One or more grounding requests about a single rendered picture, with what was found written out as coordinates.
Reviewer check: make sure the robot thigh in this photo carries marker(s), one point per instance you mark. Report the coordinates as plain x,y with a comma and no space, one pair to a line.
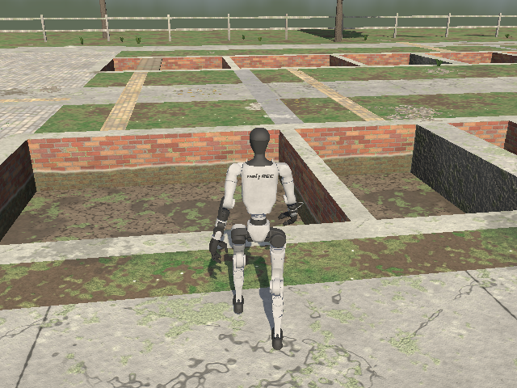
277,253
239,237

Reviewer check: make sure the robot right upper arm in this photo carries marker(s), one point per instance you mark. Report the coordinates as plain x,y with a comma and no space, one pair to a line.
287,181

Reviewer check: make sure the robot right forearm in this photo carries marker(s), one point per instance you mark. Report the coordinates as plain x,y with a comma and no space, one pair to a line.
292,209

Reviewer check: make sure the left robot thigh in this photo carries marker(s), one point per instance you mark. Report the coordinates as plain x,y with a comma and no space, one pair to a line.
239,237

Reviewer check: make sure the right robot thigh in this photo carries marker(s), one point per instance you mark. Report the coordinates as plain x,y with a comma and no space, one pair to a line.
277,253

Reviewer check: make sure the right robot hand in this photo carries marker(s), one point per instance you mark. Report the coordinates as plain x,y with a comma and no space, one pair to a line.
288,222

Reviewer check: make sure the left robot hand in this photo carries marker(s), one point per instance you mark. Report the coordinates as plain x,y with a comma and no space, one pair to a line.
213,246

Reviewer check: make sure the robot left forearm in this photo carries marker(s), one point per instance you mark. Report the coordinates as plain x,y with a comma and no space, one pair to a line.
221,221

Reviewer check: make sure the robot left upper arm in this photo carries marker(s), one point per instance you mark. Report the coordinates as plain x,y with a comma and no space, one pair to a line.
233,171

